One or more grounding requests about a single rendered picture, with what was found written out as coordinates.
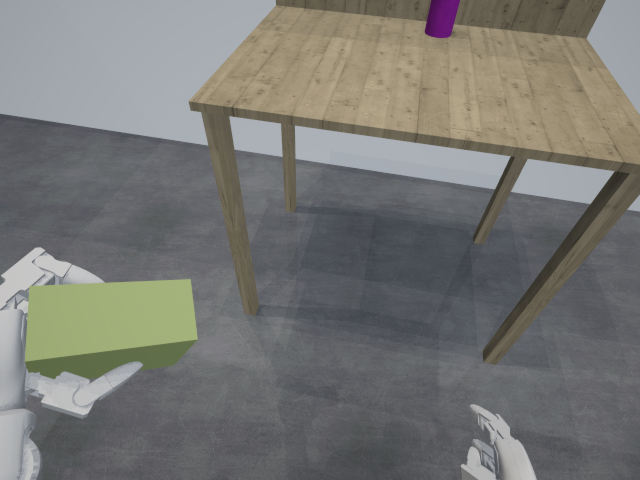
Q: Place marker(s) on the table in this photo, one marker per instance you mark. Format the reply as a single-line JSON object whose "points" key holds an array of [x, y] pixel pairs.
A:
{"points": [[516, 78]]}

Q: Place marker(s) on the right robot hand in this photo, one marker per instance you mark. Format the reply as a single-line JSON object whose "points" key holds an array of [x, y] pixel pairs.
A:
{"points": [[507, 461]]}

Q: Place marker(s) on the sponge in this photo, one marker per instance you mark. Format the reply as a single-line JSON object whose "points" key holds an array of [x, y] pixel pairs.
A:
{"points": [[90, 329]]}

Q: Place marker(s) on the left robot forearm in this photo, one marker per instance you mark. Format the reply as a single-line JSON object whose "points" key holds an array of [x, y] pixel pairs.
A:
{"points": [[20, 458]]}

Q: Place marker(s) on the left robot hand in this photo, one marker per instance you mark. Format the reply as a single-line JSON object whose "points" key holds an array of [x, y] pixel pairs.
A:
{"points": [[67, 393]]}

